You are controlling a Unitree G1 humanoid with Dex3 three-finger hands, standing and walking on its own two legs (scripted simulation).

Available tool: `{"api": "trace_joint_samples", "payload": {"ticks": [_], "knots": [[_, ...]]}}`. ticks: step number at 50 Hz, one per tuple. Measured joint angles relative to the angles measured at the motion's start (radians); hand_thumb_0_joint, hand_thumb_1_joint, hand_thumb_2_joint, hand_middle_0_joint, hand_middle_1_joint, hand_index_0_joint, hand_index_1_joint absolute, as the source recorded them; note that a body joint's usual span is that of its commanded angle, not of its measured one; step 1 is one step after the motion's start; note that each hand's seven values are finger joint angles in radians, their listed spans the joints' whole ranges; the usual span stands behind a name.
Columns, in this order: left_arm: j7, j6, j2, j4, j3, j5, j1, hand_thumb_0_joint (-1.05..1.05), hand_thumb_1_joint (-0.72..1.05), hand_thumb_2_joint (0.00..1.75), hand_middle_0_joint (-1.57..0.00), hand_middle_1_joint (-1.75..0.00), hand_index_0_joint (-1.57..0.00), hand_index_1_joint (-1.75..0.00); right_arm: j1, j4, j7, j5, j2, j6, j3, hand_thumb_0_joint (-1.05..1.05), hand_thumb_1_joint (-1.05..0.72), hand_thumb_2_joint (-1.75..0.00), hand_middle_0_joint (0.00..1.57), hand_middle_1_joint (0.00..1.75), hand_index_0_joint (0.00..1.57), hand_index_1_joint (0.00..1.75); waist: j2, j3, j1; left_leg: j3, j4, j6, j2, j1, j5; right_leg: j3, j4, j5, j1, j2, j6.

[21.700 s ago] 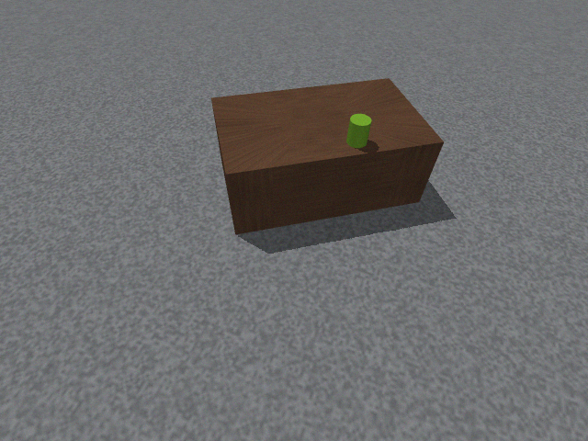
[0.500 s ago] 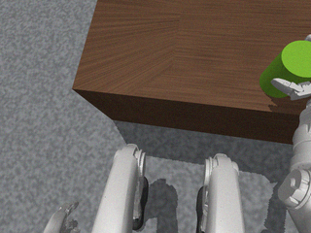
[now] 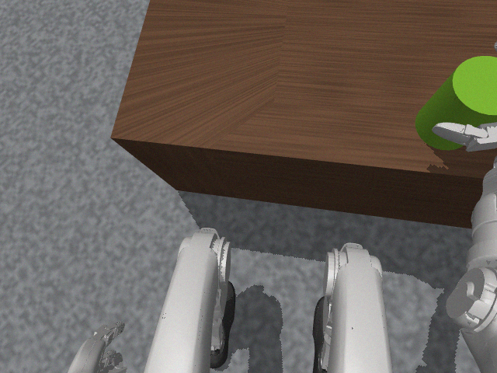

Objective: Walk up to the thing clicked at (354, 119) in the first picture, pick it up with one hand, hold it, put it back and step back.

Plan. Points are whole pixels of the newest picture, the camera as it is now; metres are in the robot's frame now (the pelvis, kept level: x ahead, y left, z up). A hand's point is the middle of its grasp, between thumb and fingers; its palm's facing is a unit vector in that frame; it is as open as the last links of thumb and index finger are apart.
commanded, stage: open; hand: right
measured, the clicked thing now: (463, 107) +0.51 -0.26 -0.01
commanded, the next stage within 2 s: withdraw in 0.08 s
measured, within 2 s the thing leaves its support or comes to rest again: neither
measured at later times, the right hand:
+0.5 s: hand out of the picture +0.50 -0.30 +0.07, palm faces +0.37 +0.93 -0.05, open 17.2 cm
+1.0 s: hand out of the picture +0.44 -0.39 +0.20, palm faces +0.43 +0.81 -0.39, open 17.2 cm
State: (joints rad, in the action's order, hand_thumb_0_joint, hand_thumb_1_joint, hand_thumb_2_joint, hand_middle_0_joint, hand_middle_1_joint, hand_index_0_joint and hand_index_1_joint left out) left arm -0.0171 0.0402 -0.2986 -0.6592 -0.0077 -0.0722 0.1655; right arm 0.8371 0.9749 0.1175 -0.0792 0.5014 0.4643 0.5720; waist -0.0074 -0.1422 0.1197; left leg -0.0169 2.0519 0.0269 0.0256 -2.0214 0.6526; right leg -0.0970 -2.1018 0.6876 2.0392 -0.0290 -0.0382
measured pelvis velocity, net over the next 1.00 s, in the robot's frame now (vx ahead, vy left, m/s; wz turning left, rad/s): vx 0.03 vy -0.01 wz -0.02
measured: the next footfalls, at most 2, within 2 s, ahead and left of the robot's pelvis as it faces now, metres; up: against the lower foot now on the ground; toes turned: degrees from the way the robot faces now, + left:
none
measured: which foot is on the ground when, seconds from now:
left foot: down 0.00-1.00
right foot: down 0.00-1.00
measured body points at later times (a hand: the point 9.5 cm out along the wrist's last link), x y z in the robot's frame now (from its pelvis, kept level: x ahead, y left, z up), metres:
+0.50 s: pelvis +0.00 +0.00 +0.03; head +0.21 -0.03 +0.43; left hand +0.10 +0.29 -0.09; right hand +0.48 -0.35 +0.07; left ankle +0.09 +0.13 -0.39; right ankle +0.08 -0.14 -0.39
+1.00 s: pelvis +0.03 -0.01 +0.21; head +0.17 -0.05 +0.63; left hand +0.13 +0.26 +0.10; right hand +0.42 -0.43 +0.22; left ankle +0.09 +0.13 -0.39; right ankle +0.08 -0.14 -0.39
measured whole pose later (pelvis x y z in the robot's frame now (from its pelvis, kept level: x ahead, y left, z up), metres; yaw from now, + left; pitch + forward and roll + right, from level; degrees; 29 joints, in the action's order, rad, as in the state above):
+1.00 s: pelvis +0.03 -0.01 +0.21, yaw -1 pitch +24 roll +5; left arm 0.04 0.09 -0.26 -0.61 0.03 0.02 0.24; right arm 0.61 0.98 -0.04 0.09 0.67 0.09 0.48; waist 0.01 -0.12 0.10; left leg -0.05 1.32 0.03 0.01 -1.23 0.51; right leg -0.07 -1.41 0.56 1.28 -0.07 -0.02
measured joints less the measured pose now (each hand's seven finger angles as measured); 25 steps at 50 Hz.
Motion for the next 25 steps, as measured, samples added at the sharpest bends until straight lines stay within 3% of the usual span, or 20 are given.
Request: {"api": "trace_joint_samples", "payload": {"ticks": [14,25], "knots": [[0.003,-0.001,-0.001,-0.002,-0.001,-0.001,0.003,0.0,0.89,0.9,-0.22,-0.3,-0.21,-0.3,-0.004,-0.006,-0.007,0.004,0.001,-0.004,-0.006,-0.01,0.49,-0.2,0.29,0.26,0.3,0.25,0.003,-0.005,0.002,-0.002,-0.007,0.002,-0.001,0.006,-0.001,-0.001,0.003,0.001,-0.003,-0.001,0.003],[0.024,0.025,0.003,0.01,-0.01,0.026,0.005,0.0,0.89,0.9,-0.21,-0.29,-0.21,-0.3,-0.058,-0.13,0.001,0.004,0.028,-0.091,0.044,-0.02,0.51,-0.07,0.09,0.08,0.1,0.08,-0.012,-0.006,-0.008,-0.004,-0.086,0.007,-0.004,0.107,-0.002,0.004,0.076,0.004,-0.102,-0.009,0.008]]}}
